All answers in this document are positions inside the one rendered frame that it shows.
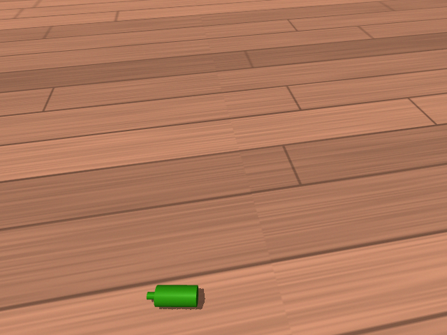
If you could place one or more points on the bottle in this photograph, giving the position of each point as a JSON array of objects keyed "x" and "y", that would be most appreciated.
[{"x": 174, "y": 296}]

